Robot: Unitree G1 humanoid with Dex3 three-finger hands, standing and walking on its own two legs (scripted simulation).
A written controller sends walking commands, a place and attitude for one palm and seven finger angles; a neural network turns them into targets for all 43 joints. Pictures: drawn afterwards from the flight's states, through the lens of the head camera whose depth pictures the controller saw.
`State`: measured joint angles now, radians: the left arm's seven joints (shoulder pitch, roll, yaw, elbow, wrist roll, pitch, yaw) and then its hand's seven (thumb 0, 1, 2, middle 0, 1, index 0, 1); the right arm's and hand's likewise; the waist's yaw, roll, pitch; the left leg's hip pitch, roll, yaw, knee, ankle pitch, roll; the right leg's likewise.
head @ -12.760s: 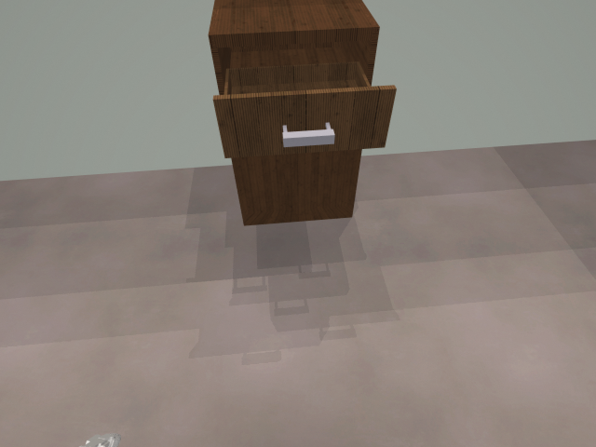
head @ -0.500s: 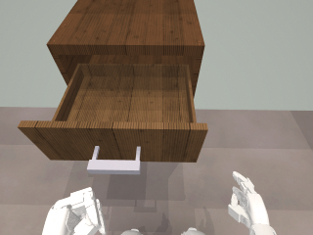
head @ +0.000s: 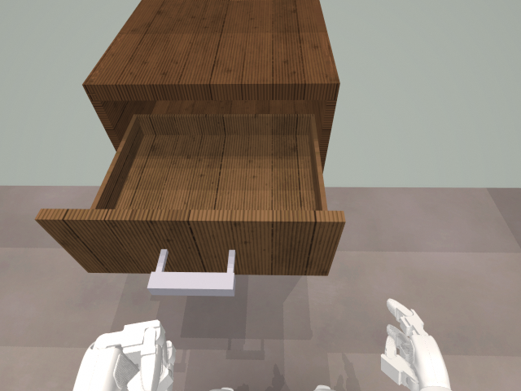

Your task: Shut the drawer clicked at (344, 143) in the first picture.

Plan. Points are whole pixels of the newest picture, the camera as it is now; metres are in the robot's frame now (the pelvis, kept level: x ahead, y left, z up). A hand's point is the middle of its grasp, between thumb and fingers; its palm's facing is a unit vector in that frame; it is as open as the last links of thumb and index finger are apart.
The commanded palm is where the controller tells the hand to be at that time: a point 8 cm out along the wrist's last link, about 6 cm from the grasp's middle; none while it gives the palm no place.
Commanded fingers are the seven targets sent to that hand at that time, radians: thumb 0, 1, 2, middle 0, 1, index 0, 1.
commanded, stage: raise the hand and make a fist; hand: left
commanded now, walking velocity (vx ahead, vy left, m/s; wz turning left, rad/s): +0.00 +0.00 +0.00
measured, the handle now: (195, 269) +0.30 +0.13 +0.00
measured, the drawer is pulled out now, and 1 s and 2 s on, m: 0.30 0.30 0.29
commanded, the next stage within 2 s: bring the fist close to the handle in 0.18 s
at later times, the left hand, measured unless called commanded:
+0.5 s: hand (177, 368) +0.15 +0.11 +0.08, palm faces +0.04 -1.00 +0.02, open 3.3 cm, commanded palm +0.11 +0.16 +0.08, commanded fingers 0.00 0.90 0.90 -1.40 -1.60 -1.40 -1.60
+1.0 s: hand (199, 346) +0.18 +0.10 +0.04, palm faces +0.03 -1.00 +0.03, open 3.3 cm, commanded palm +0.15 +0.14 +0.03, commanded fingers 0.00 0.90 0.90 -1.40 -1.60 -1.40 -1.60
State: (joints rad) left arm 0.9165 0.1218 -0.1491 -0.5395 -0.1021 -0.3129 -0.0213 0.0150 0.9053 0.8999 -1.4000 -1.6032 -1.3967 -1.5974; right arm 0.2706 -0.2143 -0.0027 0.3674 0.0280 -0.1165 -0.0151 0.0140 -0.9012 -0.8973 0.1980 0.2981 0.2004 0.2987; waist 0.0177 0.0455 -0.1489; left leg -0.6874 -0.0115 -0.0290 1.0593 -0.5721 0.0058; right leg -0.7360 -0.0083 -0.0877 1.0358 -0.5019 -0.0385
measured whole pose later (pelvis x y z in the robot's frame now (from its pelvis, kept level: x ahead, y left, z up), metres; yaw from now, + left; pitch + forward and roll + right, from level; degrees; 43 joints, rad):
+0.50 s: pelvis -0.01 +0.00 -0.01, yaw +0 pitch +13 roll -1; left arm 0.82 0.10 -0.17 -0.45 -0.09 -0.34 -0.01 0.01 0.91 0.90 -1.40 -1.60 -1.40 -1.60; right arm 0.25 -0.21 0.02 0.36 0.02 -0.13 -0.01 0.01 -0.90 -0.90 0.20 0.30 0.20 0.30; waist 0.01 0.04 -0.15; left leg -0.75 -0.01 -0.03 1.11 -0.58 0.01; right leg -0.79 -0.01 -0.09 1.08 -0.51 -0.04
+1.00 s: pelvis -0.01 +0.01 -0.03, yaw -1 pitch +17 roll -1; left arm 0.64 0.07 -0.21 -0.28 -0.03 -0.40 0.09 0.02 0.91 0.90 -1.40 -1.60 -1.40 -1.60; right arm 0.24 -0.21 0.01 0.39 -0.01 -0.11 0.01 0.01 -0.90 -0.90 0.20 0.30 0.20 0.30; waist -0.01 0.03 -0.17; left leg -0.90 -0.02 -0.01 1.21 -0.62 0.02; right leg -0.95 -0.02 -0.07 1.18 -0.54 -0.03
